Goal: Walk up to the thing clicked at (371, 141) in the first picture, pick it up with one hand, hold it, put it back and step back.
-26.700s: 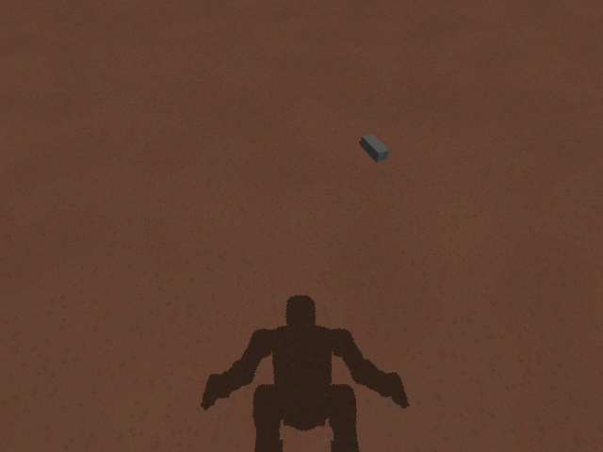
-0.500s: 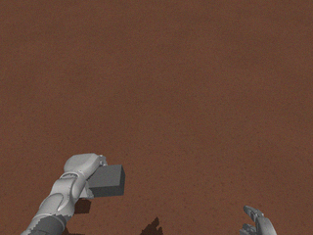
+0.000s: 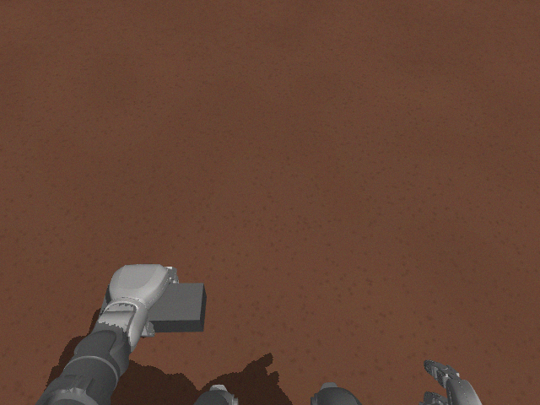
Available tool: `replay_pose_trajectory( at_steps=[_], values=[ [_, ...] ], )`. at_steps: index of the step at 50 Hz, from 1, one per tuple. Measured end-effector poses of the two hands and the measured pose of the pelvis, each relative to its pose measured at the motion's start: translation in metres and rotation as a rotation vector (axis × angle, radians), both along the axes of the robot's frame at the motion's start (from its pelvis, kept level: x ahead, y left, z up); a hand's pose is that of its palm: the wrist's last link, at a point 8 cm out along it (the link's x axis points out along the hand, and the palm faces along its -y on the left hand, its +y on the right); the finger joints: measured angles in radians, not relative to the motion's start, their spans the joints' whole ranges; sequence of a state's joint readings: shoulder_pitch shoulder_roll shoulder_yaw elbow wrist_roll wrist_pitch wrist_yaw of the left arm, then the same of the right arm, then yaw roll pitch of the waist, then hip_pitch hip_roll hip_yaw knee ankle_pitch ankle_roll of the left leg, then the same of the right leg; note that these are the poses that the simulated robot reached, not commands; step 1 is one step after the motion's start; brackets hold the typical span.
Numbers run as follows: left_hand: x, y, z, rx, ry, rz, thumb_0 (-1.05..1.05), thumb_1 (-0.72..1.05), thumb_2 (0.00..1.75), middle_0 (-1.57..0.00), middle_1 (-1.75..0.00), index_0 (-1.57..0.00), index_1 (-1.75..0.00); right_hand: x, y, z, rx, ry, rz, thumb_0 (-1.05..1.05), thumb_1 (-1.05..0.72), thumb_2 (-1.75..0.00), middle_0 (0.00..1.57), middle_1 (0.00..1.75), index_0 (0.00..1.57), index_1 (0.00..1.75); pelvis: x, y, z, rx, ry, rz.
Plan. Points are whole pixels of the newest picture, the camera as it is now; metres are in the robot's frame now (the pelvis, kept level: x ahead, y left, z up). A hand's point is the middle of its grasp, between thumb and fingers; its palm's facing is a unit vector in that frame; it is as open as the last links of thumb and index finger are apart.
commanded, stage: crouch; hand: left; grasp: from above
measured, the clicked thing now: (156, 308) +0.30 +0.22 -0.14
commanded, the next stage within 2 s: lower in 1.48 s
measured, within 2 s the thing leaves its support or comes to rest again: neither
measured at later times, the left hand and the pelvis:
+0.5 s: hand (176, 322) +0.33 +0.23 -0.36, palm faces -0.47 +0.00 -0.88, open 9.6 cm; pelvis -0.05 +0.01 -0.21, yaw -1 degrees
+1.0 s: hand (187, 329) +0.34 +0.23 -0.49, palm faces -0.45 -0.02 -0.90, open 9.7 cm; pelvis -0.06 +0.00 -0.31, yaw -3 degrees
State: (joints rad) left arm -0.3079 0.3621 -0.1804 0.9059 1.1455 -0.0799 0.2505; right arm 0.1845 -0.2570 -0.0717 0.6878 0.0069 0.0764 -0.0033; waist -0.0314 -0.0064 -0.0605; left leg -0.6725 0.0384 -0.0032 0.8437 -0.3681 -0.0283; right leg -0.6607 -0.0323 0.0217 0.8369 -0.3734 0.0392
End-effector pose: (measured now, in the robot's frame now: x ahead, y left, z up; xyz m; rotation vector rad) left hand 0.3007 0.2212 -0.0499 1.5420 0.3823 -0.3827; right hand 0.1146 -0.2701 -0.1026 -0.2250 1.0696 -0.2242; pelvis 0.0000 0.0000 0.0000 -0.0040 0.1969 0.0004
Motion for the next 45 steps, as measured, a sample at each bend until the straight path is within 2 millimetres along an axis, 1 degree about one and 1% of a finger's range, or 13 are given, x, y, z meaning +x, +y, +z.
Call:
replay_pose_trajectory(
  at_steps=[5, 10, 17, 22, 27, 33, 39, 45],
  values=[
    [0.01, -0.001, -0.049, 0.02, -0.036, -0.026, -0.03, 0.04, 0.4, -0.79, -0.48, -0.81, -0.42, -0.026, -0.009, -0.04, -0.038, 0.064, -0.016, 0.0, -0.89, -0.9, 0.2, 0.3, 0.2, 0.3, -0.011, 0.003, -0.039, -0.01, 0.106, 0.0],
    [0.023, 0.0, -0.102, 0.036, -0.057, -0.017, -0.03, 0.05, 0.39, -0.79, -0.48, -0.81, -0.42, -0.056, -0.013, -0.09, -0.068, 0.126, -0.039, 0.0, -0.89, -0.9, 0.2, 0.3, 0.2, 0.3, -0.024, 0.006, -0.085, -0.017, 0.211, -0.001],
    [0.038, 0.006, -0.173, 0.042, -0.066, 0.03, -0.03, 0.04, 0.39, -0.79, -0.47, -0.82, -0.41, -0.094, -0.003, -0.161, -0.065, 0.205, -0.061, 0.0, -0.89, -0.9, 0.2, 0.3, 0.2, 0.3, -0.041, 0.009, -0.149, -0.025, 0.314, -0.004],
    [0.038, 0.009, -0.221, 0.037, -0.027, 0.04, -0.03, 0.03, 0.41, -0.79, -0.48, -0.82, -0.41, -0.11, 0.007, -0.204, -0.042, 0.238, -0.052, 0.0, -0.89, -0.9, 0.2, 0.3, 0.2, 0.3, -0.05, 0.01, -0.186, -0.031, 0.362, -0.002],
    [0.033, 0.009, -0.267, 0.009, 0.01, 0.032, -0.03, 0.03, 0.43, -0.78, -0.49, -0.82, -0.42, -0.112, 0.012, -0.238, -0.027, 0.249, -0.026, 0.0, -0.89, -0.9, 0.21, 0.3, 0.21, 0.3, -0.054, 0.009, -0.219, -0.038, 0.399, -0.001],
    [0.033, 0.009, -0.312, -0.013, -0.003, 0.0, -0.03, 0.01, 0.46, -0.78, -0.49, -0.81, -0.42, -0.104, 0.009, -0.267, -0.038, 0.247, 0.027, 0.0, -0.89, -0.9, 0.21, 0.3, 0.21, 0.3, -0.056, 0.007, -0.252, -0.049, 0.428, 0.0],
    [0.042, 0.011, -0.344, -0.002, -0.034, 0.004, -0.03, 0.0, 0.48, -0.78, -0.5, -0.81, -0.43, -0.093, 0.001, -0.288, -0.058, 0.236, 0.069, 0.0, -0.89, -0.9, 0.21, 0.3, 0.21, 0.3, -0.058, 0.005, -0.278, -0.056, 0.442, 0.0],
    [0.049, 0.01, -0.366, 0.004, -0.039, 0.03, -0.03, 0.0, 0.5, -0.77, -0.51, -0.8, -0.44, -0.089, -0.005, -0.306, -0.059, 0.23, 0.088, 0.0, -0.9, -0.9, 0.21, 0.3, 0.21, 0.3, -0.059, 0.004, -0.298, -0.059, 0.443, -0.009]
  ],
)
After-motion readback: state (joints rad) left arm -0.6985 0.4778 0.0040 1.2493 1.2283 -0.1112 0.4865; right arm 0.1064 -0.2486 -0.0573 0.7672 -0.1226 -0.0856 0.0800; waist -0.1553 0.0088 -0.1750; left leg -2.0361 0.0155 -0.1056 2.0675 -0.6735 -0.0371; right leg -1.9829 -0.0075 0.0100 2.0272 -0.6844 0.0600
